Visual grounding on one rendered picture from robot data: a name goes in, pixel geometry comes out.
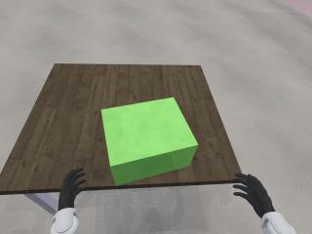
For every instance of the carton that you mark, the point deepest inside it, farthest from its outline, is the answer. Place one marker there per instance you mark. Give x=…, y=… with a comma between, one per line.
x=147, y=139

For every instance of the robot left forearm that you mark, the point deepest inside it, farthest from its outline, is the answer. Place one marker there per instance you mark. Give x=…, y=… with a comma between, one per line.
x=66, y=221

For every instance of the table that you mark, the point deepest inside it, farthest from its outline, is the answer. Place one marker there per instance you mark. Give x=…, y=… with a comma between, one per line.
x=64, y=130

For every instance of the robot right forearm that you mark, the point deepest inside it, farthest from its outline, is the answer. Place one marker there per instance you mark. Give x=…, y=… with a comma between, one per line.
x=275, y=223

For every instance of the left robot hand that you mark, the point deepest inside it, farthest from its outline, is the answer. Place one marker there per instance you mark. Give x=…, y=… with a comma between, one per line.
x=68, y=193

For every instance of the right robot hand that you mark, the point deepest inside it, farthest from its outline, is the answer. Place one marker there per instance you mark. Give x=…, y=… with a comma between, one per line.
x=256, y=195

